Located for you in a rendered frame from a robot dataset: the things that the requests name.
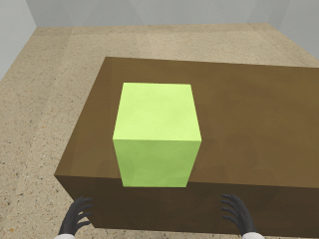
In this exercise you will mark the robot left hand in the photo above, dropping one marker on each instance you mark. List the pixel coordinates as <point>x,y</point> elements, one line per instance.
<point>70,223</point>

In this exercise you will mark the carton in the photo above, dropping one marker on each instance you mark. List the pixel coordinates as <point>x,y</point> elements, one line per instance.
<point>156,136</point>

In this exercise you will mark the robot right hand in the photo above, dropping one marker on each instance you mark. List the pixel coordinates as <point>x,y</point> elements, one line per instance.
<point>242,219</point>

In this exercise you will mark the pedestal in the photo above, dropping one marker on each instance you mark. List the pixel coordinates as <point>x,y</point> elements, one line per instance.
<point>259,129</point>

